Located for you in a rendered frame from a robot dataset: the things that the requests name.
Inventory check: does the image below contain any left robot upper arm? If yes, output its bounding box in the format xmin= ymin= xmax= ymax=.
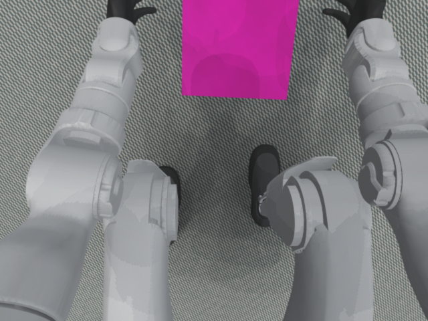
xmin=0 ymin=143 xmax=124 ymax=321

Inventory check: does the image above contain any robot left thigh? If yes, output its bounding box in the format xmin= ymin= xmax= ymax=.
xmin=102 ymin=173 xmax=179 ymax=321

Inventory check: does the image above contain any right robot hand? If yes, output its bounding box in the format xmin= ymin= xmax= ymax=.
xmin=322 ymin=0 xmax=386 ymax=38

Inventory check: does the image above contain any robot left forearm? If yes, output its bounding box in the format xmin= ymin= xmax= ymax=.
xmin=25 ymin=17 xmax=143 ymax=208

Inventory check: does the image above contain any robot right thigh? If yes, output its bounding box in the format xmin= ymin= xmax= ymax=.
xmin=276 ymin=171 xmax=374 ymax=321

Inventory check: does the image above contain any carton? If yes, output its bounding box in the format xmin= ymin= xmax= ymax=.
xmin=182 ymin=0 xmax=299 ymax=100

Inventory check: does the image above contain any robot right forearm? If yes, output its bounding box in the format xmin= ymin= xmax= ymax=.
xmin=341 ymin=18 xmax=428 ymax=151

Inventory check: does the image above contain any left robot hand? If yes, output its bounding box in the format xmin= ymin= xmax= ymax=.
xmin=106 ymin=0 xmax=157 ymax=25

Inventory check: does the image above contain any right robot upper arm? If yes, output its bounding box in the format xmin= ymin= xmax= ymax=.
xmin=358 ymin=138 xmax=428 ymax=319

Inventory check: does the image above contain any robot thigh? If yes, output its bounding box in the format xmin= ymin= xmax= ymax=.
xmin=276 ymin=171 xmax=374 ymax=321
xmin=102 ymin=173 xmax=179 ymax=321

